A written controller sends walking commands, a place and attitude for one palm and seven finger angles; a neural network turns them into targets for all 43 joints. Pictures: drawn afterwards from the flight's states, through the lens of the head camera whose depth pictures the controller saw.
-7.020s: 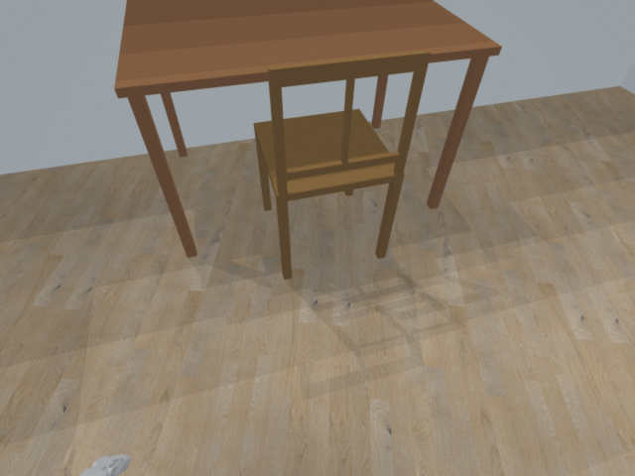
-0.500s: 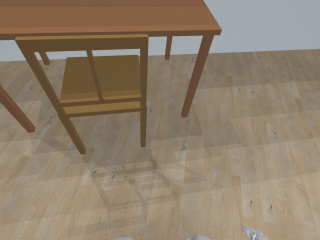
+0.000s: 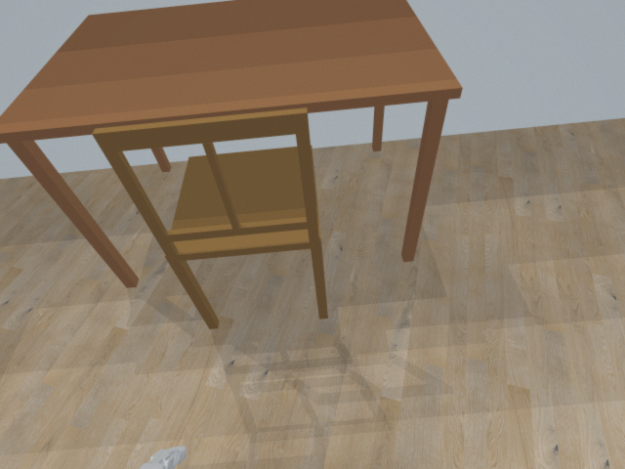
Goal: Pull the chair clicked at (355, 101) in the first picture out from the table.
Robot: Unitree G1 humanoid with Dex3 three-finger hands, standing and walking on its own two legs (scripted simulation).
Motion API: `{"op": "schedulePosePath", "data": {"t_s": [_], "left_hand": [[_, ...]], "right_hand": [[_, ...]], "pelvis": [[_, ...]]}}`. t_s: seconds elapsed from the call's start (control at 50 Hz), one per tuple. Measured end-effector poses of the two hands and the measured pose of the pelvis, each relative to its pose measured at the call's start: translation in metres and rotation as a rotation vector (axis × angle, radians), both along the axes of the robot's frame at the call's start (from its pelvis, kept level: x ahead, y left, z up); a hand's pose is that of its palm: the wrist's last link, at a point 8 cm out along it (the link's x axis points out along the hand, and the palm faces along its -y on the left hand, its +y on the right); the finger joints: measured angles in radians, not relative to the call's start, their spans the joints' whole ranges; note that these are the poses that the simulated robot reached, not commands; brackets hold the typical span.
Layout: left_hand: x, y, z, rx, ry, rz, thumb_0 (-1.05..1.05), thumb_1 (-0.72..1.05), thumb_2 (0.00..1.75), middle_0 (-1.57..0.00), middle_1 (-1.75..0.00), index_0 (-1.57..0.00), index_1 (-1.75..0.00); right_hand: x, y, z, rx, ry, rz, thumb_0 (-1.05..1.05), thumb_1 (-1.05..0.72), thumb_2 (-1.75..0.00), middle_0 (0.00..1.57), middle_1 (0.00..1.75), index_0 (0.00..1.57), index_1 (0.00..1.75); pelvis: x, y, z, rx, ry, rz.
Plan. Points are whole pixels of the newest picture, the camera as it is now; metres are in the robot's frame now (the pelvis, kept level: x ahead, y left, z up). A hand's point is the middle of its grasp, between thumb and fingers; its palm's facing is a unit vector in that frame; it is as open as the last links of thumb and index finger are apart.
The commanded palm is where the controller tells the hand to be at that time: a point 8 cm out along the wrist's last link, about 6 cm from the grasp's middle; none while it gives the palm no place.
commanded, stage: take the last steps up to it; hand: left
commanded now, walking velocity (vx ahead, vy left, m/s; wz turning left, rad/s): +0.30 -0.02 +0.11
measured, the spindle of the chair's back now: (223, 188) +0.71 +0.24 -0.11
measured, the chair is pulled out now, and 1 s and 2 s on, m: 0.00 0.00 0.00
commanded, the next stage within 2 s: come to a stop and stand still in 0.88 s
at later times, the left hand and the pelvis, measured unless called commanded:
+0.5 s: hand out of the picture -0.06 +0.17 -0.17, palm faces +0.20 -0.97 -0.14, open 7.4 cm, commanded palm none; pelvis +0.06 +0.03 +0.00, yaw +3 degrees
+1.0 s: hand (223, 355) +0.33 +0.18 -0.16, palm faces +0.04 -0.97 -0.23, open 7.3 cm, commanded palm none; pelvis +0.24 -0.01 -0.01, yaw +1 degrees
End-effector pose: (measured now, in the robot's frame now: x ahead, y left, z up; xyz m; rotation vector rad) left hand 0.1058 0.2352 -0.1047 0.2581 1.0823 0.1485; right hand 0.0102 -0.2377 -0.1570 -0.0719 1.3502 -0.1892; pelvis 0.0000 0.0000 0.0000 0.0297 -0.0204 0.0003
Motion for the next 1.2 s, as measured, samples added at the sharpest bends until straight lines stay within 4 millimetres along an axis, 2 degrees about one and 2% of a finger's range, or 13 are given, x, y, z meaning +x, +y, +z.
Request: {"op": "schedulePosePath", "data": {"t_s": [0.14, 0.24, 0.32, 0.4, 0.5, 0.54, 0.6, 0.78, 0.86, 0.92, 0.98, 1.08, 1.2], "left_hand": [[-0.051, -0.013, 0.003, -0.019, 0.071, 0.105, 0.00, 0.90, 0.90, -0.20, -0.30, -0.21, -0.30], [-0.095, -0.015, -0.003, -0.039, 0.160, 0.184, 0.00, 0.91, 0.90, -0.20, -0.30, -0.21, -0.30], [-0.134, -0.018, -0.010, -0.077, 0.270, 0.243, 0.00, 0.91, 0.90, -0.20, -0.30, -0.21, -0.30], [-0.167, -0.019, -0.018, -0.126, 0.392, 0.294, 0.00, 0.91, 0.90, -0.20, -0.30, -0.20, -0.30], [-0.179, -0.011, -0.036, -0.187, 0.522, 0.316, 0.00, 0.90, 0.90, -0.20, -0.30, -0.20, -0.30], [-0.165, -0.005, -0.038, -0.193, 0.543, 0.291, 0.01, 0.90, 0.90, -0.20, -0.30, -0.20, -0.30], [-0.121, 0.006, -0.038, -0.189, 0.496, 0.249, 0.01, 0.91, 0.90, -0.20, -0.30, -0.20, -0.30], [0.065, 0.028, -0.033, -0.120, 0.199, 0.152, 0.01, 0.92, 0.90, -0.19, -0.30, -0.20, -0.30], [0.145, 0.022, -0.029, -0.077, 0.119, 0.084, 0.00, 0.92, 0.90, -0.19, -0.30, -0.20, -0.30], [0.192, 0.012, -0.033, -0.043, 0.056, 0.052, 0.00, 0.91, 0.90, -0.19, -0.30, -0.20, -0.30], [0.213, 0.000, -0.029, -0.044, 0.039, 0.056, 0.00, 0.91, 0.90, -0.19, -0.30, -0.20, -0.30], [0.221, -0.018, -0.022, -0.059, 0.104, 0.072, 0.00, 0.91, 0.90, -0.19, -0.30, -0.20, -0.30], [0.228, -0.012, -0.023, -0.058, 0.140, 0.097, 0.00, 0.94, 0.90, -0.20, -0.30, -0.21, -0.30]], "right_hand": [[0.005, -0.018, 0.009, 0.004, 0.030, 0.060, 0.00, -0.91, -0.89, 0.20, 0.30, 0.20, 0.29], [0.021, -0.019, 0.017, -0.008, 0.036, 0.106, 0.00, -0.91, -0.90, 0.19, 0.30, 0.20, 0.29], [0.050, -0.010, 0.022, -0.019, 0.012, 0.146, 0.00, -0.91, -0.90, 0.19, 0.30, 0.20, 0.29], [0.093, 0.010, 0.028, -0.028, -0.048, 0.189, 0.00, -0.91, -0.90, 0.19, 0.30, 0.20, 0.29], [0.142, 0.043, 0.027, -0.049, -0.162, 0.205, 0.00, -0.91, -0.90, 0.19, 0.30, 0.20, 0.29], [0.147, 0.053, 0.029, -0.046, -0.178, 0.184, 0.00, -0.91, -0.90, 0.19, 0.30, 0.20, 0.29], [0.148, 0.051, 0.035, -0.076, -0.171, 0.124, -0.01, -0.95, -0.89, 0.20, 0.30, 0.20, 0.30], [0.118, 0.043, 0.025, -0.045, 0.074, 0.065, -0.01, -0.93, -0.89, 0.20, 0.30, 0.20, 0.29], [0.116, 0.035, 0.012, -0.008, 0.171, 0.014, 0.00, -0.92, -0.89, 0.20, 0.30, 0.20, 0.29], [0.126, 0.024, -0.005, 0.020, 0.227, -0.008, 0.00, -0.92, -0.89, 0.20, 0.30, 0.20, 0.29], [0.156, 0.012, -0.006, 0.019, 0.218, -0.009, 0.00, -0.91, -0.89, 0.20, 0.30, 0.20, 0.29], [0.230, 0.001, 0.005, -0.008, 0.092, 0.018, 0.00, -0.91, -0.89, 0.19, 0.30, 0.20, 0.29], [0.300, 0.006, 0.010, -0.025, -0.006, 0.049, 0.01, -0.93, -0.90, 0.19, 0.30, 0.20, 0.29]], "pelvis": [[0.003, -0.013, 0.011, 0.007, 0.000, 0.048], [0.014, -0.013, 0.014, 0.000, 0.012, 0.068], [0.025, -0.007, 0.015, -0.008, 0.020, 0.075], [0.040, 0.006, 0.013, -0.021, 0.025, 0.071], [0.064, 0.028, -0.001, -0.041, 0.021, 0.057], [0.075, 0.033, 0.000, -0.032, 0.016, 0.044], [0.093, 0.038, 0.005, -0.027, 0.015, 0.038], [0.155, 0.028, 0.007, -0.013, 0.016, 0.041], [0.190, 0.013, -0.003, -0.008, 0.014, 0.028], [0.218, -0.001, -0.016, -0.013, 0.008, 0.022], [0.236, -0.009, -0.014, -0.024, -0.004, 0.023], [0.262, -0.013, 0.001, -0.028, 0.003, 0.020], [0.280, -0.007, 0.004, -0.033, 0.007, 0.016]]}}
